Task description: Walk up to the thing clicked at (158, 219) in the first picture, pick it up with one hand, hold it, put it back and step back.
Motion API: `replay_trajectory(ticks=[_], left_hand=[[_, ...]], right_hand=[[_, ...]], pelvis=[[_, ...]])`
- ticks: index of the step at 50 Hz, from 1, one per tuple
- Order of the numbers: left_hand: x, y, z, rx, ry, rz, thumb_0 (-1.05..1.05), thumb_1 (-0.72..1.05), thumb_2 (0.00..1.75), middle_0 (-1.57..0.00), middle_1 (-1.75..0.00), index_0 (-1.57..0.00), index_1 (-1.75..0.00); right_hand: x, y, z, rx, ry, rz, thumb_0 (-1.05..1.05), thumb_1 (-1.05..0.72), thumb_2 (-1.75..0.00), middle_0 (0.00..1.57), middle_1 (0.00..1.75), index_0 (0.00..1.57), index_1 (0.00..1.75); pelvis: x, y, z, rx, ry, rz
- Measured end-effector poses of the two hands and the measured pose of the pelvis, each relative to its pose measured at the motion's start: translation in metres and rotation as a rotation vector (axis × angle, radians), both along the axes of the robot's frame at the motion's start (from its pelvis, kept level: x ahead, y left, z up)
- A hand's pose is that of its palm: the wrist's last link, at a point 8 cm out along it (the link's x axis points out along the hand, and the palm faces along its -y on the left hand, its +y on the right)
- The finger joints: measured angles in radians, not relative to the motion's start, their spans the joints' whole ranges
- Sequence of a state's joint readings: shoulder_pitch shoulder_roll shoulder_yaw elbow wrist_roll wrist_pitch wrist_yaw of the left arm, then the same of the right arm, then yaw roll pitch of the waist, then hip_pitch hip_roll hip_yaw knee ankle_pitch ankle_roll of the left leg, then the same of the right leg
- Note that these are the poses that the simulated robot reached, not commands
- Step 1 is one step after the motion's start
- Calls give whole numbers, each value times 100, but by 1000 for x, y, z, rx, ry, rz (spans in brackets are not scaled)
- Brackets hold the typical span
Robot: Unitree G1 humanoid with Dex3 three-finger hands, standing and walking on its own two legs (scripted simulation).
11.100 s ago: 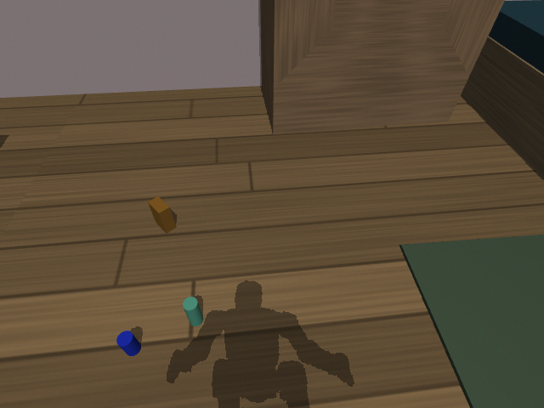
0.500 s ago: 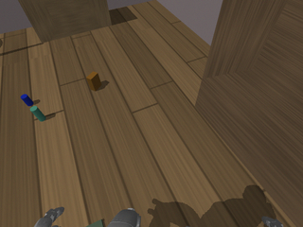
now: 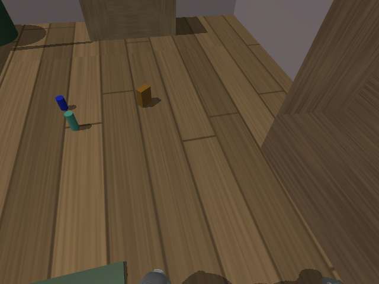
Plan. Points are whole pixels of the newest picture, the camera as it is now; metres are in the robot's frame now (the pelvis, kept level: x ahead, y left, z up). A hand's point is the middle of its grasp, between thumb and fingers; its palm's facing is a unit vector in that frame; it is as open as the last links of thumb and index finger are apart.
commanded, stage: walk up
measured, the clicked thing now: (144, 95) +1.46 +0.36 -0.67
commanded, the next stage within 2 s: stand in 1.50 s
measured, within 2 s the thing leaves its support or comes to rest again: neither
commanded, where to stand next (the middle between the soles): +0.10 -0.03 m, yaw +7 degrees
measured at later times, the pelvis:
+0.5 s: pelvis +0.02 +0.01 +0.01, yaw +9 degrees
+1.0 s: pelvis +0.03 -0.02 +0.01, yaw +11 degrees
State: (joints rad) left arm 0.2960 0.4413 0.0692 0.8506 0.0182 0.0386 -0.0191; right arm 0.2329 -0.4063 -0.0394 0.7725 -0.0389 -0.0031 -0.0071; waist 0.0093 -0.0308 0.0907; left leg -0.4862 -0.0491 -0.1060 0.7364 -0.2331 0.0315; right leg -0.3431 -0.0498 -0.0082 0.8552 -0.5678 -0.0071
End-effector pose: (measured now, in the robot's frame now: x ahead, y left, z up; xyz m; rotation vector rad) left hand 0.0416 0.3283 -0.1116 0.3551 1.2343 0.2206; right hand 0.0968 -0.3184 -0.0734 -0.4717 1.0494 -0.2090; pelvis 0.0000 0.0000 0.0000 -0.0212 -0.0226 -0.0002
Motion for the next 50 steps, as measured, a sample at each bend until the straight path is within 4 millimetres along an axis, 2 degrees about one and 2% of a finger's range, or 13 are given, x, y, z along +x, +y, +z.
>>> replay_trajectory(ticks=[4,8,12,15,19,24,28,31,34,37,41,47,50], left_hand=[[-30,-9,14,48,-11,40,1,91,90,-21,-30,-20,-30],[-56,-15,34,69,-11,103,1,91,90,-21,-30,-21,-30],[-66,-13,47,76,-4,129,1,91,90,-21,-30,-21,-30],[-67,-6,46,70,4,138,1,90,90,-21,-30,-21,-30],[-64,9,25,52,18,157,1,90,90,-21,-30,-21,-30],[-44,1,11,2,38,161,1,91,90,-20,-30,-20,-30],[-21,-9,9,-22,-15,143,1,91,90,-21,-30,-20,-30],[-8,-17,6,-21,-48,142,1,91,90,-21,-30,-20,-30],[-4,-27,2,-5,-68,146,1,91,90,-21,-30,-20,-30],[-5,-39,4,-4,-69,146,0,91,90,-21,-30,-20,-30],[-1,-44,10,-9,-74,155,1,91,90,-21,-30,-21,-30],[6,-36,11,-18,-74,158,1,91,90,-21,-30,-21,-30],[8,-35,12,-20,-65,165,1,91,90,-21,-30,-21,-30]], right_hand=[[0,-11,-15,33,20,3,1,-90,-90,20,30,20,30],[3,-9,-15,72,64,36,1,-90,-90,20,30,20,30],[10,-7,-15,90,94,60,1,-90,-90,20,30,20,30],[19,2,-16,93,120,87,1,-90,-90,20,30,20,30],[37,19,-20,74,108,111,1,-90,-90,20,30,20,30],[50,31,-11,72,45,112,1,-90,-90,20,30,20,30],[54,24,-4,53,28,110,1,-90,-90,20,30,21,30],[58,12,-7,39,26,113,1,-90,-90,21,30,21,30],[66,-1,-19,42,23,105,1,-90,-90,20,30,20,30],[70,-6,-26,56,37,95,1,-90,-90,20,30,20,30],[63,-8,-29,72,78,99,1,-90,-90,20,30,20,30],[33,-5,-30,63,176,88,1,-91,-90,20,30,20,30],[25,-3,-28,70,219,79,1,-90,-90,20,30,20,30]], pelvis=[[-6,-13,0,-22,-12,37],[-1,-17,13,34,-17,50],[5,-11,20,37,-11,84],[10,-6,19,32,-7,113],[14,4,7,56,-17,137],[20,7,9,39,-25,150],[24,0,12,40,-27,151],[26,-9,7,42,-32,155],[25,-20,-1,26,-46,155],[24,-27,-2,21,-45,171],[22,-28,3,39,-27,184],[23,-23,8,54,-5,186],[29,-25,12,34,-4,193]])
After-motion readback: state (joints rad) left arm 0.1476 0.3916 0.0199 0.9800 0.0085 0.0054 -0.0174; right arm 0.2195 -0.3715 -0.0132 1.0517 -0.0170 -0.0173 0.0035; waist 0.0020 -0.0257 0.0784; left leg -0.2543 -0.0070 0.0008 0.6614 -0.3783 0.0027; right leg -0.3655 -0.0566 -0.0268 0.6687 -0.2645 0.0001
